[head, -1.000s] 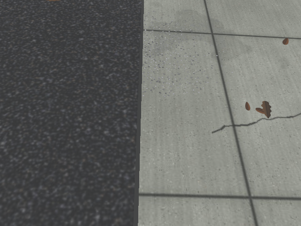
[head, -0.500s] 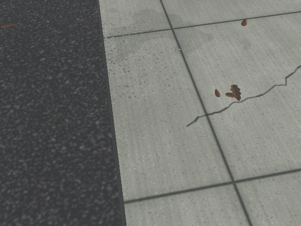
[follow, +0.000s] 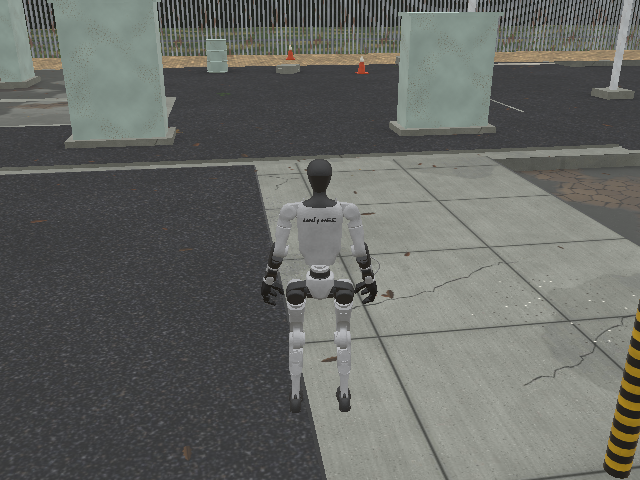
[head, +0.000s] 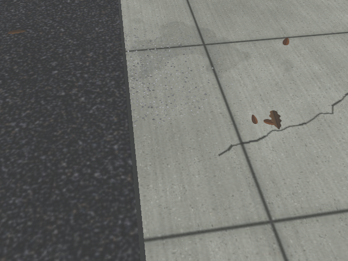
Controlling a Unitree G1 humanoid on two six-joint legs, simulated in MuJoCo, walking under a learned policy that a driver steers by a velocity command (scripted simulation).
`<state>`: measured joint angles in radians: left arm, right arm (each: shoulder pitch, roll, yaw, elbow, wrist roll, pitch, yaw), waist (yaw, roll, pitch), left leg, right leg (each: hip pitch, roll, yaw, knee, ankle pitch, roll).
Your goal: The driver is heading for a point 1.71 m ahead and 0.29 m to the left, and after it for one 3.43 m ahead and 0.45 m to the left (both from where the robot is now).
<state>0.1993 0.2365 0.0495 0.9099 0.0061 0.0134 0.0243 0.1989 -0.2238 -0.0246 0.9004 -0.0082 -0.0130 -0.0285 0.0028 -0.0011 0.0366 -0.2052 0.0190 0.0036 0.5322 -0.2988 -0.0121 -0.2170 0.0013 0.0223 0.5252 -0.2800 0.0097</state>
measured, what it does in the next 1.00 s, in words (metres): stands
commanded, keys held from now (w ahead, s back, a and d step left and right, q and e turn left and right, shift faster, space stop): no key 0.46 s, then w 0.10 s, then no key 0.44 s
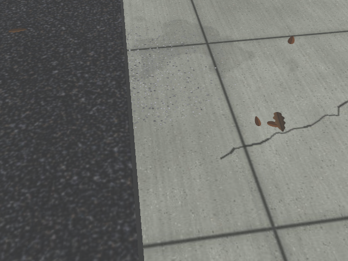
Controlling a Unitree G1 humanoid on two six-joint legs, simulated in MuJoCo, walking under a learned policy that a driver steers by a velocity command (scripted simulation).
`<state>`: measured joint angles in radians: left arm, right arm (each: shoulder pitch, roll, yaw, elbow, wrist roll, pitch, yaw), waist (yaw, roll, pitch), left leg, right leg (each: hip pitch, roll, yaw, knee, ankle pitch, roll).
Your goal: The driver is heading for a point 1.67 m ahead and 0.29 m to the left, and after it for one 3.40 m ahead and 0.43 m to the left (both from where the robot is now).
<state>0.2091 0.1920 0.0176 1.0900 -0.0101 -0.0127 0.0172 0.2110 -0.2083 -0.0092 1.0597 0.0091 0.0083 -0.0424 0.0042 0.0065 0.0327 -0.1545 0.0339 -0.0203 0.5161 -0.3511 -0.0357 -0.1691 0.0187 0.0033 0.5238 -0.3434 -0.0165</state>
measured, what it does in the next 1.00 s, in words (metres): stands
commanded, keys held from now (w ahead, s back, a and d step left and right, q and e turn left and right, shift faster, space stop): no key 0.94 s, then w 0.06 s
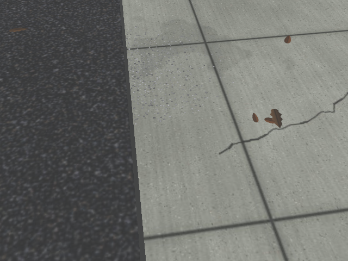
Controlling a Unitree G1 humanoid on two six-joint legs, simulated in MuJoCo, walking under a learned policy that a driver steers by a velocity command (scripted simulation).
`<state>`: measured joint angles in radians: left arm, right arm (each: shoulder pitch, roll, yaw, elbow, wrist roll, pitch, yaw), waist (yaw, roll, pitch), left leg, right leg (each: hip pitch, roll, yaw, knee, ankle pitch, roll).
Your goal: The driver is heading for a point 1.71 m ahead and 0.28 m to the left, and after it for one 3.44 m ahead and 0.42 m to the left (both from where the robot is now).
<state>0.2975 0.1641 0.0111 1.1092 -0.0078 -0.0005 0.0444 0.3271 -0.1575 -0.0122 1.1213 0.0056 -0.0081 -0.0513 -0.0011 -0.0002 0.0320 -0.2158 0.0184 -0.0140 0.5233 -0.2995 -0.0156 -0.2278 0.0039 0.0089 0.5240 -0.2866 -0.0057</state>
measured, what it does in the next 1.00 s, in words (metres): walks ahead: right foot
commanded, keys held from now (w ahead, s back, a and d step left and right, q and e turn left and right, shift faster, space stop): w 1.00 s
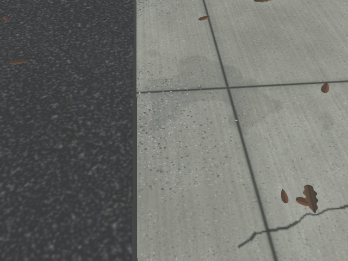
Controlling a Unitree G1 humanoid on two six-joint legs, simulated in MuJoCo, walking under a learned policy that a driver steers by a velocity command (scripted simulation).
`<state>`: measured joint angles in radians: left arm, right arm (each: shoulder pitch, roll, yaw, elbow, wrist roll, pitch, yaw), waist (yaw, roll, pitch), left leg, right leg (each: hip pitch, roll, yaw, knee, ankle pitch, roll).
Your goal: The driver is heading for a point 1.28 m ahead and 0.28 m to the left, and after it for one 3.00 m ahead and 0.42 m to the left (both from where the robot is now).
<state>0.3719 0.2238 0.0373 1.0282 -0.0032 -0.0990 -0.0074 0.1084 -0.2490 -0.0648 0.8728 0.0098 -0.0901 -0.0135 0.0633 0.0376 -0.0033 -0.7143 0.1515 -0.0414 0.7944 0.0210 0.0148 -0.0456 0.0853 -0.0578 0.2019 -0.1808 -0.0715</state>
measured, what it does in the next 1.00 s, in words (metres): walks ahead: left foot, then right foot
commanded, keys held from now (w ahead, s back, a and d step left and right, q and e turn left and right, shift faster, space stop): w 0.70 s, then w+q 0.30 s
